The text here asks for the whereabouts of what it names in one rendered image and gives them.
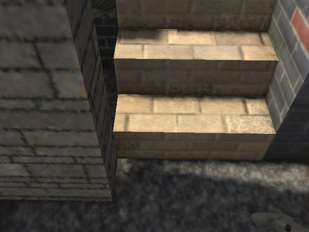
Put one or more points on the right robot hand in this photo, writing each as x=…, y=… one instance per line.
x=280, y=222

